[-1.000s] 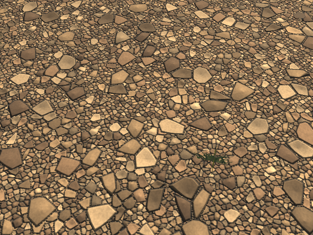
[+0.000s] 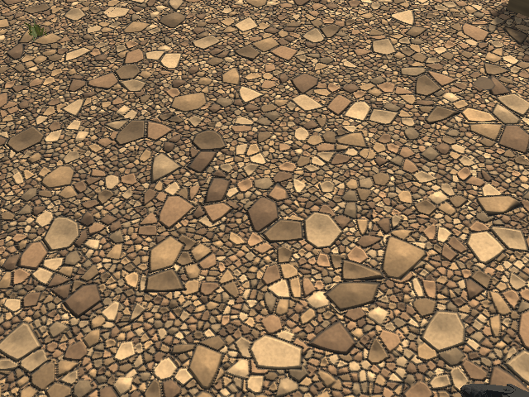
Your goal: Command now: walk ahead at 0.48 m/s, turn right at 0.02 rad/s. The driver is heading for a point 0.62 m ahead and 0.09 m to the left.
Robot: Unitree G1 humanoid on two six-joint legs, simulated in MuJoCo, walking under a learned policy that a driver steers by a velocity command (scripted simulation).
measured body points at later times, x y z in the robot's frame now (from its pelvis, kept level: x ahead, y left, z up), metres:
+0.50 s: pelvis +0.27 +0.04 +0.00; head +0.30 +0.04 +0.45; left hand +0.48 +0.28 -0.09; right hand +0.29 -0.24 -0.13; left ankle +0.20 +0.13 -0.74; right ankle +0.46 -0.13 -0.69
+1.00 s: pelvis +0.52 -0.01 +0.00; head +0.55 -0.02 +0.45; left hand +0.58 +0.26 -0.12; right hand +0.69 -0.26 -0.11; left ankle +0.65 +0.13 -0.71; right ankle +0.49 -0.11 -0.74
